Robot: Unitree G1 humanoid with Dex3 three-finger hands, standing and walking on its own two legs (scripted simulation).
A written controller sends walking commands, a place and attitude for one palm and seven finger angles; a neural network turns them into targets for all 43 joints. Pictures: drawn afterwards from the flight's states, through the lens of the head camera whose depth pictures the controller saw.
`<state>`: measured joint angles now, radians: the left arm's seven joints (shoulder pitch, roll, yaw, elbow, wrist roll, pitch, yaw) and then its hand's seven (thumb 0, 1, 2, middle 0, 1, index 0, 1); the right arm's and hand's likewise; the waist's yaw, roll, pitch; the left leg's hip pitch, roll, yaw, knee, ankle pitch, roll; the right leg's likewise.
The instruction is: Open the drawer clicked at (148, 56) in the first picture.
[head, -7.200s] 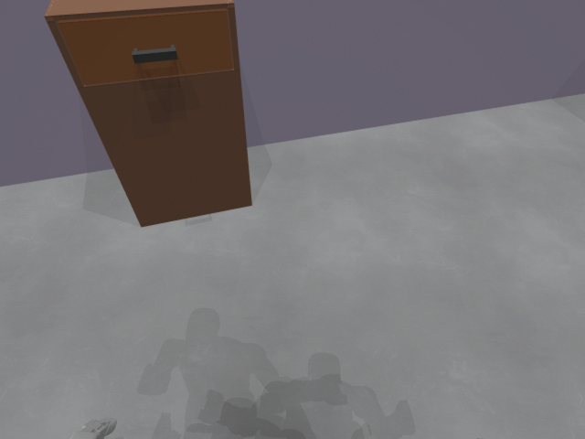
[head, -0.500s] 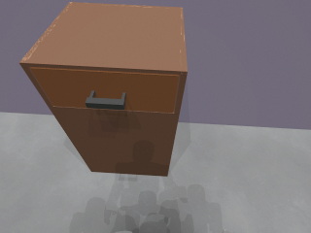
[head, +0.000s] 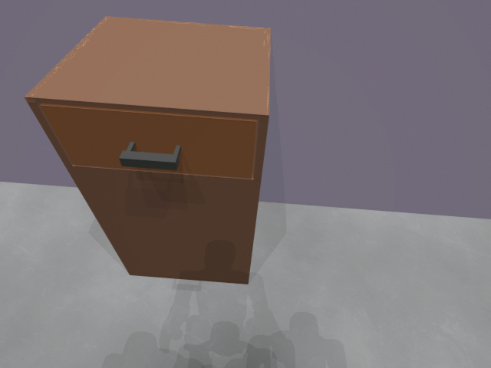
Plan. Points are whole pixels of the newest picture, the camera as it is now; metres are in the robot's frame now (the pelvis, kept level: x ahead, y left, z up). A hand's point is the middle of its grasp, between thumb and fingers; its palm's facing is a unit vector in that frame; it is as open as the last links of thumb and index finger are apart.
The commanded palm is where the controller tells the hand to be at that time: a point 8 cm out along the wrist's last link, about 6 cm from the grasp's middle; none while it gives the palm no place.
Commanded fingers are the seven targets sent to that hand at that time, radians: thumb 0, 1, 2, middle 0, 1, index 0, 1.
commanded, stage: come to a stop and stand still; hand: left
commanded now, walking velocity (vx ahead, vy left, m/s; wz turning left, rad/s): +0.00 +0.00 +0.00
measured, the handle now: (152, 154) +0.54 +0.25 +0.00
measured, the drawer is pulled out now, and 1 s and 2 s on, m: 0.00 0.00 0.00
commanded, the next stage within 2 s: look again from close up in 0.20 s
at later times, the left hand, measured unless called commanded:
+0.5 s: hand out of the picture -0.03 +0.19 -0.18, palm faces +0.03 -0.98 -0.18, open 7.3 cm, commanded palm none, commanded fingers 0.00 0.90 0.90 -0.20 -0.30 -0.20 -0.30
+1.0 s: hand out of the picture +0.01 +0.25 -0.16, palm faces -0.08 -0.96 -0.25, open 7.3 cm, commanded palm +0.09 +0.28 -0.06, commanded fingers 0.00 0.81 0.86 -0.21 -0.36 -0.21 -0.36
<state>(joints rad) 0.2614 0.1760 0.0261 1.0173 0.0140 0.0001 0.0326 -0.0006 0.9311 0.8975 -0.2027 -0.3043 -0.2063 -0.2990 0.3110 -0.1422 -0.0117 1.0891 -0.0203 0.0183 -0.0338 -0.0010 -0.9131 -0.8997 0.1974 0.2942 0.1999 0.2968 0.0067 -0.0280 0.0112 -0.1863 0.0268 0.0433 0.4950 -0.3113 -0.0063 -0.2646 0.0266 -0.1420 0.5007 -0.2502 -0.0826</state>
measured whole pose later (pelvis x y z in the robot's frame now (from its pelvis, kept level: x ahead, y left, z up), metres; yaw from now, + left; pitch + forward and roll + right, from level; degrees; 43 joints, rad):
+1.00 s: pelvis -0.02 +0.07 +0.00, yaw -2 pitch -3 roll +0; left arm 0.40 0.17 -0.05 0.76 0.11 0.10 0.07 0.01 0.93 0.90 -0.20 -0.31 -0.21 -0.30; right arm 0.35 -0.16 0.04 0.99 0.01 -0.05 -0.04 0.01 -0.93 -0.90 0.20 0.30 0.21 0.30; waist 0.02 -0.01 0.03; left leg -0.14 -0.06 0.11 0.46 -0.28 0.09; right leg -0.25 -0.05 -0.05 0.52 -0.23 0.00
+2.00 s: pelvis +0.01 +0.04 -0.01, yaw +1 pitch +6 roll +1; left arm 0.24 0.43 -0.01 -0.10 0.98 -0.02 0.32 0.00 -0.14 0.45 -0.30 -0.97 -0.30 -0.97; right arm 0.13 -0.28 -0.03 0.62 -0.04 0.14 0.00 0.01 -0.91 -0.90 0.20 0.30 0.20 0.30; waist 0.08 0.06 -0.04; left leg -0.35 -0.06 0.05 0.60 -0.36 0.05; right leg -0.44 0.08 0.00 0.64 -0.31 -0.08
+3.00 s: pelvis -0.03 +0.07 +0.00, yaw +3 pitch +1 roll +0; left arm -0.16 0.52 -0.05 0.07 0.90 -0.03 0.04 -0.01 -0.49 0.30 -0.32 -1.21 -0.32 -1.20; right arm 0.13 -0.25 0.00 0.63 0.02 0.17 0.00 0.01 -0.91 -0.90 0.20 0.29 0.20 0.30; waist 0.09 0.08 0.01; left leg -0.21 -0.10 0.02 0.43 -0.23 0.09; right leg -0.28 0.03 -0.01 0.46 -0.19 -0.04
